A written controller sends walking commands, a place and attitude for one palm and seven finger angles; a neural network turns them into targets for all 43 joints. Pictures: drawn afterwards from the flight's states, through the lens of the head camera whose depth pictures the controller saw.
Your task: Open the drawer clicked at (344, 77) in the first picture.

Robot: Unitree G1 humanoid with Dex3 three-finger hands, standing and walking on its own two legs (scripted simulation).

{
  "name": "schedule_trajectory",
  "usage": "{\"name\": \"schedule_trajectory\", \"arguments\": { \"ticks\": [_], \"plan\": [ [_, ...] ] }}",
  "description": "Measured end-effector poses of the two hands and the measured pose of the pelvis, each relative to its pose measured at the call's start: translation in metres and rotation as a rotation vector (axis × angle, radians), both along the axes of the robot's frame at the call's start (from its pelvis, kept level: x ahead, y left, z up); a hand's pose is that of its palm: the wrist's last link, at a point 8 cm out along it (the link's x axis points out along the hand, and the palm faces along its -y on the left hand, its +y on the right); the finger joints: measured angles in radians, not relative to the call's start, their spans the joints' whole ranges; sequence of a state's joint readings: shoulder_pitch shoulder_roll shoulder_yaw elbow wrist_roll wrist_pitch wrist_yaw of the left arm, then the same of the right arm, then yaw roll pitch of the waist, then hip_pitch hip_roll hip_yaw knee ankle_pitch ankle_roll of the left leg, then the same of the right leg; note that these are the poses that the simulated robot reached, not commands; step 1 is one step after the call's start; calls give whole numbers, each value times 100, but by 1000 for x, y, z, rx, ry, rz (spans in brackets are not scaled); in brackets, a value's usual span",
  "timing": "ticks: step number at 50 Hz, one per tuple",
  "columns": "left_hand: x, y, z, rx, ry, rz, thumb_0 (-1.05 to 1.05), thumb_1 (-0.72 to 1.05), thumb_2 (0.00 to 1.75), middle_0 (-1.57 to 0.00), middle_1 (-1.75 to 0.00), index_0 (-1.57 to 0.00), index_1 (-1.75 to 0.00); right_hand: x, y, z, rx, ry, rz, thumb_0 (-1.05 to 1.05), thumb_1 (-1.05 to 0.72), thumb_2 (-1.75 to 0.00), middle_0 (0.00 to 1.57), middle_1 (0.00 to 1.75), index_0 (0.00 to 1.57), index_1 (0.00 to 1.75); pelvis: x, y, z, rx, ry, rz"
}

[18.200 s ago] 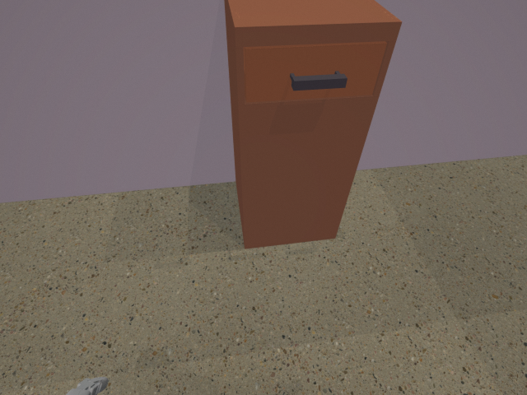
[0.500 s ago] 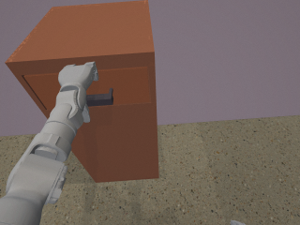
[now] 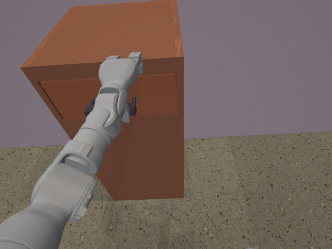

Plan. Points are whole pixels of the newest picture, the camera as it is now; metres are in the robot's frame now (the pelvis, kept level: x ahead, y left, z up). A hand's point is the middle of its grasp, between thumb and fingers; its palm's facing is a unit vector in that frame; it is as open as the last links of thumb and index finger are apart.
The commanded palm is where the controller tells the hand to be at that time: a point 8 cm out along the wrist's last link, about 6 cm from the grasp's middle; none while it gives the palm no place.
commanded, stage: move the hooked fingers above the handle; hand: left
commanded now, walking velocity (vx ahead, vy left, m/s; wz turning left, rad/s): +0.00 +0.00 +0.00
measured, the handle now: (112, 105) +0.51 +0.17 +0.07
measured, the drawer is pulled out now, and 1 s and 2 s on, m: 0.00 0.00 0.00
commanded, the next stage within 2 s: none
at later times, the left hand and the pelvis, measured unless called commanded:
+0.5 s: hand (110, 107) +0.43 +0.14 +0.13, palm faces +0.08 -0.05 -1.00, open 13.8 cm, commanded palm +0.44 +0.17 +0.19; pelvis +0.00 +0.00 +0.00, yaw +4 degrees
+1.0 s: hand (98, 115) +0.44 +0.18 +0.10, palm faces -0.14 -0.01 -0.99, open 13.8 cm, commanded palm +0.44 +0.17 +0.18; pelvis -0.02 -0.01 +0.00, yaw +0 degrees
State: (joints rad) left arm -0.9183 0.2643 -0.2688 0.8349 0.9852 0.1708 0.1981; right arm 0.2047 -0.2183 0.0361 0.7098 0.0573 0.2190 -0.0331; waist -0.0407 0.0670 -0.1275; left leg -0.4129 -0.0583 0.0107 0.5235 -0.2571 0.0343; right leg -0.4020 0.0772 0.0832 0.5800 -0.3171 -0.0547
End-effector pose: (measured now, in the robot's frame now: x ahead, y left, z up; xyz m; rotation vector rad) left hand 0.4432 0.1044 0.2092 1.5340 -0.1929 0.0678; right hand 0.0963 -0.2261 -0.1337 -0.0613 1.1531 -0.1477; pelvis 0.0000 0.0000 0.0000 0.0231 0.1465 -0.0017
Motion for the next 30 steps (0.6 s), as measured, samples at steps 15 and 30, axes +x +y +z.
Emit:
{"name": "schedule_trajectory", "arguments": {
  "ticks": [15, 30],
  "plan": [
    [-19, 84, -49, 16, 297, 169, 0, -49, 30, -34, -121, -32, -124, -14, -50, 25, -160, -45, -57, 0, -90, -89, 20, 30, 20, 29, -9, -14, 2, 0, -32, 1],
    [-4, 26, -10, -30, 8, -54, -1, -49, 30, -38, -126, -32, -120, 0, -27, 6, -77, -17, 10, 0, -91, -90, 20, 30, 20, 29, -1, -1, -3, -9, 6, 41]
  ]
}}
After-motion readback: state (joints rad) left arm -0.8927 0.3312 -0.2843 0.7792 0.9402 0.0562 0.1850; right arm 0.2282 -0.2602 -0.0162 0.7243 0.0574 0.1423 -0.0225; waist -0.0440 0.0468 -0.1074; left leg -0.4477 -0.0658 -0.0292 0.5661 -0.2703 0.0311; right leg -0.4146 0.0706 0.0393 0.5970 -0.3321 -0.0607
